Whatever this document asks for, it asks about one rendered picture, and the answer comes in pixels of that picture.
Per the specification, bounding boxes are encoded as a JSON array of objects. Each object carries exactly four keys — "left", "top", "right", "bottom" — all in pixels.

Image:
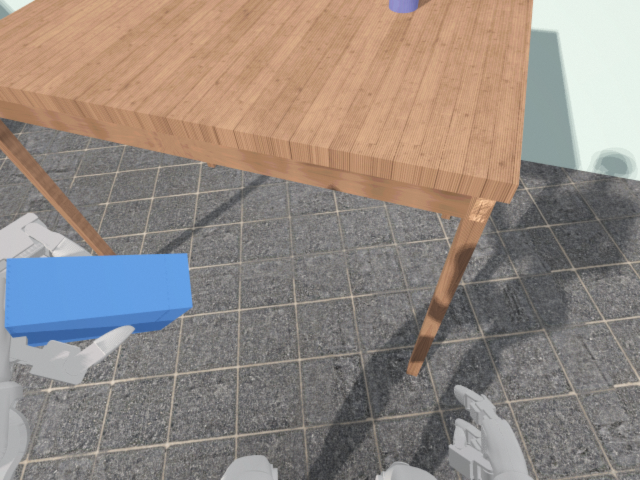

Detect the robot left hand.
[{"left": 0, "top": 213, "right": 135, "bottom": 385}]

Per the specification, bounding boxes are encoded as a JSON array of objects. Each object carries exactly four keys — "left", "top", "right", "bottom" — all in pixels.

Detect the robot left thigh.
[{"left": 221, "top": 455, "right": 278, "bottom": 480}]

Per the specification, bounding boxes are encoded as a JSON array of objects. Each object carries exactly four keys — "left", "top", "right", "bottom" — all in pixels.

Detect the table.
[{"left": 0, "top": 0, "right": 533, "bottom": 377}]

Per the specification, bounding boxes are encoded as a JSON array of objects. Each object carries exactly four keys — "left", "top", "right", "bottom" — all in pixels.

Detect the sponge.
[{"left": 5, "top": 253, "right": 193, "bottom": 347}]

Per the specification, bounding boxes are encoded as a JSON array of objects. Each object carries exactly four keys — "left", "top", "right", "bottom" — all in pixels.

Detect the robot left forearm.
[{"left": 0, "top": 381, "right": 30, "bottom": 480}]

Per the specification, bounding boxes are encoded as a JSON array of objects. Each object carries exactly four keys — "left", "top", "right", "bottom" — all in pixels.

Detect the robot right hand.
[{"left": 449, "top": 385, "right": 529, "bottom": 480}]

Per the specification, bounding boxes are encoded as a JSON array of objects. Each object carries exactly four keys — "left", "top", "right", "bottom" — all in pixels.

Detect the robot right shin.
[{"left": 385, "top": 462, "right": 410, "bottom": 472}]

